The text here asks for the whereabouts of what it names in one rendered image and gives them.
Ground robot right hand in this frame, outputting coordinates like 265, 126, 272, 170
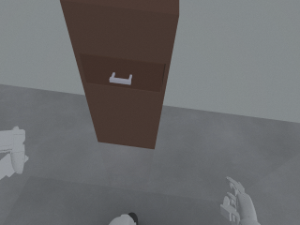
220, 176, 258, 225

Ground left robot foot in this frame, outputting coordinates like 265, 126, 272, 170
128, 212, 138, 225

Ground cabinet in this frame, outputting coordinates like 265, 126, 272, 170
60, 0, 180, 150

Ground robot left shin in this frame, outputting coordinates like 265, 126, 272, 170
120, 214, 133, 220

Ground drawer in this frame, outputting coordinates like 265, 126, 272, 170
80, 52, 165, 93

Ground robot left hand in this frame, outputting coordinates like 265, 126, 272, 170
0, 126, 29, 180

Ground handle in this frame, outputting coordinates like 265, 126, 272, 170
109, 72, 132, 85

